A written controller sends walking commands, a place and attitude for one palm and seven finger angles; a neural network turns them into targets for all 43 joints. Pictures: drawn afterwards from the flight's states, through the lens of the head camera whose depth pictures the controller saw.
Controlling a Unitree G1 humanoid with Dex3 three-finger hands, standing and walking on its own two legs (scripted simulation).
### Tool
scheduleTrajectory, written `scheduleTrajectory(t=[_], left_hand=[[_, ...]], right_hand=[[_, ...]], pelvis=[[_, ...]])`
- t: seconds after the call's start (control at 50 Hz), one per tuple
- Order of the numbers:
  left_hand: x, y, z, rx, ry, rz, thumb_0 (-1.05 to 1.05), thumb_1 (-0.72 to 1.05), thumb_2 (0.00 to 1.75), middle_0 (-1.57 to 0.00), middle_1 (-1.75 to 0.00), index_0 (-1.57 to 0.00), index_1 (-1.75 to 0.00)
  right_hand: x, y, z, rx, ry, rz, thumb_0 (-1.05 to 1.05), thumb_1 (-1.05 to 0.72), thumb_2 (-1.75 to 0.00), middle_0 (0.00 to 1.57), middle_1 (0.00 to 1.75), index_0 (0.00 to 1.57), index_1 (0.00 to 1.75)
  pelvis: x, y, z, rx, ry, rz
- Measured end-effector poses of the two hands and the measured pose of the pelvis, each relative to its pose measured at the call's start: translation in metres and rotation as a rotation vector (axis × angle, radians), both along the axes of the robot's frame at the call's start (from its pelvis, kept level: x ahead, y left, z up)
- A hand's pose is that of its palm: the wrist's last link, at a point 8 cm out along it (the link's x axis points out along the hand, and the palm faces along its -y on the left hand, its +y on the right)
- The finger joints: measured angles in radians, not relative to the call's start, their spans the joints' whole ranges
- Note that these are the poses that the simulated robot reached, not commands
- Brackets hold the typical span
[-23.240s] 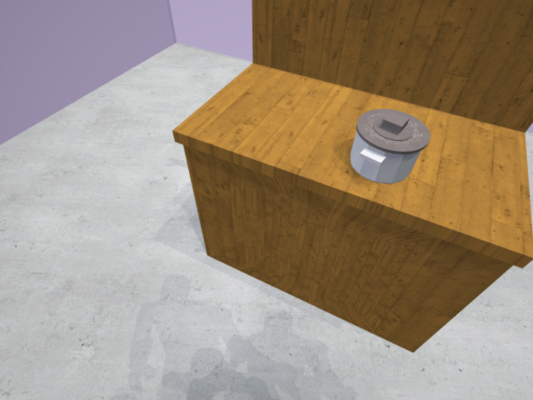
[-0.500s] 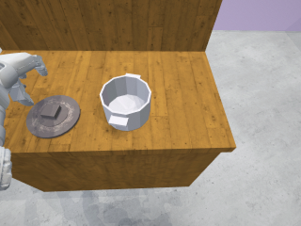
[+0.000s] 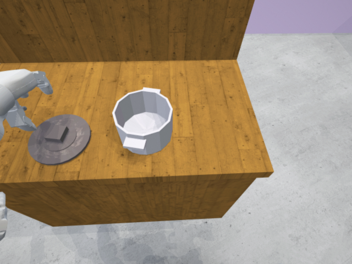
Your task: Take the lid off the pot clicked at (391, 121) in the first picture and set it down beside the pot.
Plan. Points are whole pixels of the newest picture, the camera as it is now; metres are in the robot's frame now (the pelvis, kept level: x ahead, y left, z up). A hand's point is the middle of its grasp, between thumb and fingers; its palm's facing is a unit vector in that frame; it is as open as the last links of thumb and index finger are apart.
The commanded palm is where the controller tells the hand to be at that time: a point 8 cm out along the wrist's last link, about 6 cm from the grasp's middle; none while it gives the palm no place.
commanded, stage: draw the hand back to the body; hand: left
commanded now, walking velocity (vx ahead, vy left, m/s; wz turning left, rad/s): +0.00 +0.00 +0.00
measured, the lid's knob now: (56, 133) +0.46 +0.33 -0.03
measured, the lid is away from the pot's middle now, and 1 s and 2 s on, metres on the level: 0.25 0.25 0.25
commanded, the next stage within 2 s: step back with the hand held close in 1.96 s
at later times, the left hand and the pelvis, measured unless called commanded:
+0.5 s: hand (33, 106) +0.39 +0.27 +0.15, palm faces +0.40 -0.87 -0.30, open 10.8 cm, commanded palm +0.33 +0.31 +0.18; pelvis +0.01 -0.01 +0.01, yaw -1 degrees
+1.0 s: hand (30, 145) +0.30 +0.24 +0.17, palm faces +0.46 -0.84 -0.29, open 8.5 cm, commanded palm +0.24 +0.27 +0.18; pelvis +0.00 -0.05 +0.01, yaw +0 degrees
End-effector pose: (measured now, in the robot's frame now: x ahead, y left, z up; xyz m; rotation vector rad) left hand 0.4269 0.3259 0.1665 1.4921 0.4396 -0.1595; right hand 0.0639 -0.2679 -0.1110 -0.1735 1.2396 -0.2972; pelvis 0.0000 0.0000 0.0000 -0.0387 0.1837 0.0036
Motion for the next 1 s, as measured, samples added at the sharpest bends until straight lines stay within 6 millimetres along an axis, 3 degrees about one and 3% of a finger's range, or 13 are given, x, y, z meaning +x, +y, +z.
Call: scheduleTrajectory(t=[0.2,0.3,0.36,0.42,0.72,1.0], left_hand=[[-0.036,0.004,-0.002,-0.001,-0.016,0.000,0.00,-0.01,0.65,-0.36,-0.86,-0.36,-0.86],[-0.055,-0.007,-0.003,-0.715,-0.456,0.131,0.00,-0.01,0.65,-0.36,-0.86,-0.37,-0.86],[-0.059,-0.013,-0.008,-0.941,-0.627,0.223,0.00,-0.01,0.65,-0.36,-0.86,-0.37,-0.86],[-0.064,-0.014,-0.006,-1.035,-0.739,0.283,0.00,0.00,0.65,-0.36,-0.85,-0.36,-0.85],[-0.121,-0.029,0.010,-1.045,-0.876,0.308,0.00,0.27,0.73,-0.31,-0.69,-0.31,-0.68],[-0.171,-0.053,0.011,-1.048,-0.887,0.323,0.01,0.58,0.81,-0.26,-0.49,-0.26,-0.49]], right_hand=[[0.047,0.011,0.005,0.033,-0.109,0.088,0.01,-0.91,-0.90,0.21,0.30,0.20,0.30],[0.067,0.022,0.015,0.021,-0.214,0.159,0.01,-0.91,-0.90,0.21,0.30,0.20,0.30],[0.074,0.025,0.022,0.006,-0.261,0.186,0.01,-0.91,-0.90,0.21,0.30,0.20,0.30],[0.079,0.023,0.029,-0.003,-0.316,0.185,0.01,-0.91,-0.90,0.21,0.30,0.20,0.30],[0.079,-0.009,0.022,0.003,-0.341,0.177,0.01,-0.91,-0.90,0.21,0.30,0.20,0.30],[0.105,-0.012,0.033,0.037,-0.472,0.212,0.01,-0.91,-0.90,0.21,0.30,0.20,0.30]], pelvis=[[-0.003,-0.001,0.002,0.003,-0.029,0.019],[-0.002,-0.003,0.004,0.008,-0.099,0.007],[0.003,-0.007,0.005,0.010,-0.123,0.003],[0.008,-0.011,0.006,0.008,-0.142,-0.005],[0.016,-0.028,0.007,0.017,-0.176,-0.006],[0.004,-0.047,0.008,0.025,-0.219,-0.001]])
